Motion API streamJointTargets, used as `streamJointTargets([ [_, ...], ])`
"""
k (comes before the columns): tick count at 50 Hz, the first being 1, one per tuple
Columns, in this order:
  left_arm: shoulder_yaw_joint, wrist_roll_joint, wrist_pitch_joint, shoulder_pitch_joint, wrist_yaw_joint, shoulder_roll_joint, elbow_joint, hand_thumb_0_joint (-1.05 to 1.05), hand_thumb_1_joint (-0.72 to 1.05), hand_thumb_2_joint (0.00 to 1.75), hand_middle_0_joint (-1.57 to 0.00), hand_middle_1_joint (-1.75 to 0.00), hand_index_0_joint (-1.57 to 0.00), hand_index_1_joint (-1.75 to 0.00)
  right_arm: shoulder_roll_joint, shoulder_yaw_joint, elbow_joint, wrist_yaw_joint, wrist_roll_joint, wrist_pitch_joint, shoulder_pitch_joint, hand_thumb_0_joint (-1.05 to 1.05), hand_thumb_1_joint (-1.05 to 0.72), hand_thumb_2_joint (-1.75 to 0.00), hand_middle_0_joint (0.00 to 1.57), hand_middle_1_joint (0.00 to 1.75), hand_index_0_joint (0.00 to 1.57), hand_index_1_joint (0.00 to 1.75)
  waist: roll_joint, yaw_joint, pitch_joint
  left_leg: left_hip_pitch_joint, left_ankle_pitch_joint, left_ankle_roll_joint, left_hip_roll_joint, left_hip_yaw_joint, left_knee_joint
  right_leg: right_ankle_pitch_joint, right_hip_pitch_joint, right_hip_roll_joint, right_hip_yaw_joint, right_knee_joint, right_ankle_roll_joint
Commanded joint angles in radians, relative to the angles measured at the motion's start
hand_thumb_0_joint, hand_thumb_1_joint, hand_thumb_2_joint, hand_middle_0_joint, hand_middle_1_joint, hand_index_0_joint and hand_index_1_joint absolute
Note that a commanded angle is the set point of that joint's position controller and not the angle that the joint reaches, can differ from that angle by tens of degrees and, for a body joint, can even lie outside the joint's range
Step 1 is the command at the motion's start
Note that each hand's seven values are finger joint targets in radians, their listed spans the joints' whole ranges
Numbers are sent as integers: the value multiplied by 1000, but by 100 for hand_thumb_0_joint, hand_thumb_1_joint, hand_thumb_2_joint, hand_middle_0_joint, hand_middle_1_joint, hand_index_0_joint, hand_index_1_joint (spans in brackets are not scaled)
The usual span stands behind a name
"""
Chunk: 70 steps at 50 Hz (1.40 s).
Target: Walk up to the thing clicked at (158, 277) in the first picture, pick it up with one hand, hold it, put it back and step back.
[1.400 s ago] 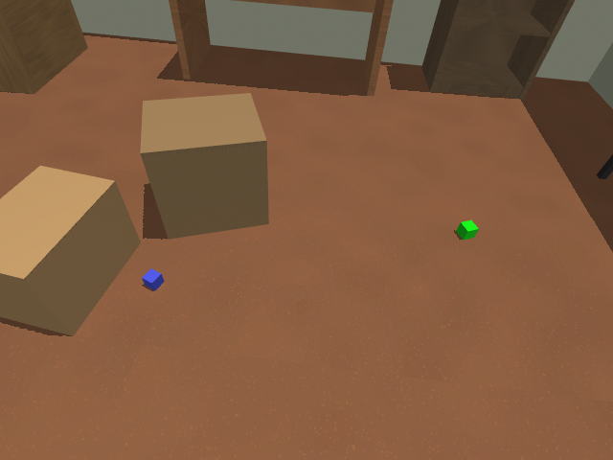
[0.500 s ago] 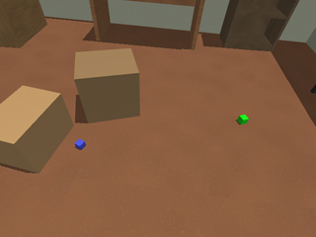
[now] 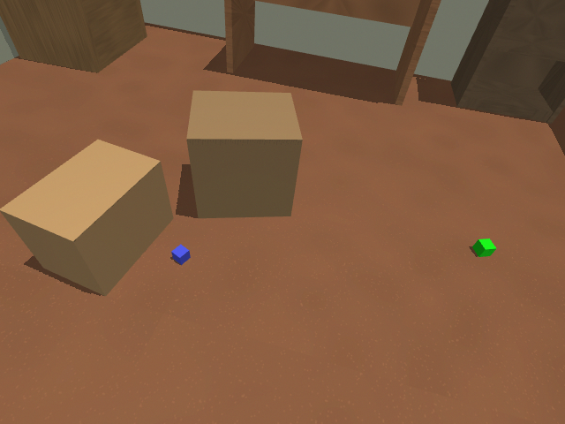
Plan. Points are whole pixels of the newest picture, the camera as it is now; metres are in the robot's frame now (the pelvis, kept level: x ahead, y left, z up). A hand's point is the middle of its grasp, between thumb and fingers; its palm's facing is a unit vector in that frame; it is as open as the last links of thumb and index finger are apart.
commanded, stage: walk up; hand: left
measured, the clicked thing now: (181, 254) +0.92 +0.37 -0.75
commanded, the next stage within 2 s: none
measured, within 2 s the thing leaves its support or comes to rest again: neither
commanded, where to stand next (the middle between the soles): +0.60 +0.07 m, yaw +11 degrees
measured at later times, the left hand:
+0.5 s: hand (72, 362) +0.26 +0.33 -0.13, palm faces +0.05 -0.92 -0.39, open 7.4 cm
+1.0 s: hand (99, 329) +0.33 +0.32 -0.17, palm faces +0.19 -0.92 -0.36, open 7.4 cm
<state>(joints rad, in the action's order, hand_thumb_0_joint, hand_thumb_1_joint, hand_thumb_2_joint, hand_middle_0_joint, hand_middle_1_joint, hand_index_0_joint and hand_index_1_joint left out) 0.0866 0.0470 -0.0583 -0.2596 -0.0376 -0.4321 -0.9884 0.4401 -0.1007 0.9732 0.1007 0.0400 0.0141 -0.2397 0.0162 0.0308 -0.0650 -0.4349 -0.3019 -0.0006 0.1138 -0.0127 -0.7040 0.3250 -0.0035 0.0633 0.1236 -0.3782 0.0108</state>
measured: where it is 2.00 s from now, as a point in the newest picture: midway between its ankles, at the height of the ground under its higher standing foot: (246, 339)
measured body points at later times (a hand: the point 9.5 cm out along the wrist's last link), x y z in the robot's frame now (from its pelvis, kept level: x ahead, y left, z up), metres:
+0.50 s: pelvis +0.20 +0.04 -0.01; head +0.22 +0.03 +0.44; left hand +0.25 +0.37 -0.11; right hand +0.25 -0.27 -0.13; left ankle +0.12 +0.17 -0.74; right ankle +0.33 -0.08 -0.73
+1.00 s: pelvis +0.39 +0.05 -0.02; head +0.41 +0.08 +0.43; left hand +0.32 +0.37 -0.14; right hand +0.58 -0.23 -0.11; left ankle +0.46 +0.17 -0.74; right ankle +0.33 -0.07 -0.73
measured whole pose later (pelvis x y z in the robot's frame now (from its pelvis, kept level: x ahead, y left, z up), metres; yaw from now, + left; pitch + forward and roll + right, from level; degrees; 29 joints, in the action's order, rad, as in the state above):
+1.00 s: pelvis +0.39 +0.05 -0.02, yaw +12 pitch -2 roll +0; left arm 0.05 0.02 -0.06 -0.40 -0.04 -0.43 -0.83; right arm 0.39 -0.07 0.80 0.07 0.03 -0.05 -0.23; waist -0.04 0.06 -0.11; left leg -0.40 -0.18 -0.04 0.00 0.06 -0.62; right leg 0.48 -0.14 0.08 0.15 -0.72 -0.03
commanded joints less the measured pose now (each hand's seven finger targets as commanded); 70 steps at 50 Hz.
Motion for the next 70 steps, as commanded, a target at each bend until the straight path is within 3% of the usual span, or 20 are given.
streamJointTargets([
  [1, 62, -10, -24, 151, 1, -266, 139, 0, 90, 90, -20, -30, -20, -30, 151, -54, -85, -2, -10, -40, -37, 0, -90, -90, 20, 30, 20, 30, -141, -76, -13, 278, 151, 6, -44, 120, 86, 209, -340, 173, -53, 37, -154],
  [3, 42, 0, -12, 90, 0, -196, 140, 0, 90, 90, -20, -30, -20, -30, 211, -85, -33, -23, -8, -48, -212, 0, -90, -90, 20, 30, 20, 30, 76, -150, 89, 518, 15, -29, -105, 112, 62, 103, -456, 108, 11, -333, -124],
  [5, 3, -22, -7, 19, -4, -85, 179, 0, 90, 90, -20, -30, -20, -30, 342, -98, -65, -48, 0, -65, -285, 0, -90, -90, 20, 30, 20, 30, 416, -160, 63, 513, -465, -180, 211, -629, 474, 301, -727, -77, -30, -850, -59],
  [7, 21, -26, -9, 96, 7, -241, 181, 0, 90, 90, -20, -30, -20, -30, 376, -100, -123, -51, -36, -67, -148, 0, -90, -90, 20, 30, 20, 30, 166, -121, 1, 342, -496, -297, 313, -829, 582, 222, -677, 17, -178, -887, -70],
  [10, 28, -51, 0, -28, -2, -233, 102, 0, 90, 90, -20, -30, -20, -30, 254, -50, -159, -65, -33, -90, -54, 0, -90, -90, 20, 30, 20, 30, 89, -26, -16, 232, -206, -197, 137, -364, 459, 47, -550, 83, -181, -736, -62],
  [20, 40, -28, -7, 95, -37, -169, 193, 0, 90, 90, -20, -30, -20, -30, 238, -42, -201, -67, -35, -118, -141, 0, -90, -90, 20, 30, 20, 30, 89, -58, -53, 183, 1, -224, 119, -205, 440, -126, -451, 49, -109, -317, -31],
  [25, 68, -28, -26, -106, -23, -177, 142, 0, 90, 90, -20, -30, -20, -30, 195, -21, -242, -72, -33, -107, -89, 0, -90, -90, 20, 30, 20, 30, -3, 62, 66, 79, 266, -150, 39, -87, 92, -131, -46, -46, -35, -171, -54],
  [26, 84, -21, -38, -203, -10, -220, 128, 0, 90, 90, -20, -30, -20, -30, 138, -2, -245, -73, -39, -106, -136, 0, -90, -90, 20, 30, 20, 30, -173, 101, 137, 26, 258, -116, -41, -14, -188, -42, 81, 19, -130, -65, -84],
  [27, 101, -14, -52, -242, 0, -299, 144, 0, 90, 90, -20, -30, -20, -30, 76, 19, -265, -73, -45, -107, -175, 0, -90, -90, 20, 30, 20, 30, -358, 90, 142, -204, -148, -61, -176, 14, -418, 57, 189, 276, -552, 40, -154],
  [29, 85, -43, -47, -129, 2, -318, 181, 0, 90, 90, -20, -30, -20, -30, 191, -6, -227, -98, -35, -94, -160, 0, -90, -90, 20, 30, 20, 30, -210, 45, 67, -261, -208, -52, -113, -84, -543, 122, 44, 424, -795, 133, -294],
  [34, 44, -47, -59, -77, 10, -209, 196, 0, 90, 90, -20, -30, -20, -30, 140, -2, -182, -64, -45, -83, -167, 0, -90, -90, 20, 30, 20, 30, -166, -17, -17, -90, -10, -40, -83, -80, -373, -320, -178, 181, -246, 87, -187],
  [42, 53, -29, -55, -135, 12, -229, 249, 0, 90, 90, -20, -30, -20, -30, 117, -9, -264, -41, -32, -78, 21, 0, -90, -90, 20, 30, 20, 30, -136, 34, 6, -47, 118, -13, -56, 14, 14, -395, -114, 217, -144, 32, -213],
  [47, 36, -36, -36, -111, 11, -233, 271, 0, 90, 90, -20, -30, -20, -30, 140, -28, -232, -44, -23, -94, -65, 0, -90, -90, 20, 30, 20, 30, -39, -49, 62, 282, 151, -54, -109, 86, 164, -318, -268, 184, -88, -168, -178],
  [50, -3, -51, -18, -238, 15, -101, 271, 0, 90, 90, -20, -30, -20, -30, 292, -67, -240, -77, -3, -108, -227, 0, -90, -90, 20, 30, 20, 30, 255, -86, 185, 613, -106, -229, 265, -620, 343, 219, -667, -82, -76, -767, -63],
  [51, 22, -42, -4, -202, 28, -215, 251, 0, 90, 90, -20, -30, -20, -30, 315, -77, -247, -76, -42, -104, -198, 0, -90, -90, 20, 30, 20, 30, 161, -101, 167, 533, -163, -307, 323, -696, 400, 244, -658, -21, -145, -841, -77],
  [56, 22, -49, 3, -203, 5, -187, 201, 0, 90, 90, -20, -30, -20, -30, 210, -25, -252, -81, -48, -117, -75, 0, -90, -90, 20, 30, 20, 30, 91, -19, -43, 147, 139, -187, 128, -194, 425, 40, -486, 40, -172, -697, -54],
  [62, 22, -37, -6, -121, -6, -161, 208, 0, 90, 90, -20, -30, -20, -30, 225, -26, -261, -75, -31, -110, -76, 0, -90, -90, 20, 30, 20, 30, 172, -44, -47, 119, 48, -229, 100, -117, 435, -37, -450, 45, -108, -430, -9],
  [66, 12, -38, -23, -124, 24, -127, 182, 0, 90, 90, -20, -30, -20, -30, 190, -8, -262, -81, -34, -80, -44, 0, -90, -90, 20, 30, 20, 30, 134, -22, 27, 130, 467, -208, 93, -57, 225, -150, -301, -20, -53, -271, -16],
  [68, 16, -34, -39, -191, 40, -145, 141, 0, 90, 90, -20, -30, -20, -30, 146, 11, -262, -87, -48, -65, -18, 0, -90, -90, 20, 30, 20, 30, 22, 23, 96, 116, 351, -135, 18, 3, 30, -306, -131, -48, -54, -102, -32],
  [70, 41, -23, -51, -173, 52, -256, 159, 0, 90, 90, -20, -30, -20, -30, 31, 52, -253, -90, -58, -50, -108, 0, -90, -90, 20, 30, 20, 30, -297, 8, 143, -73, -202, -33, -125, 56, -222, -415, -19, 263, -485, 9, -111],
])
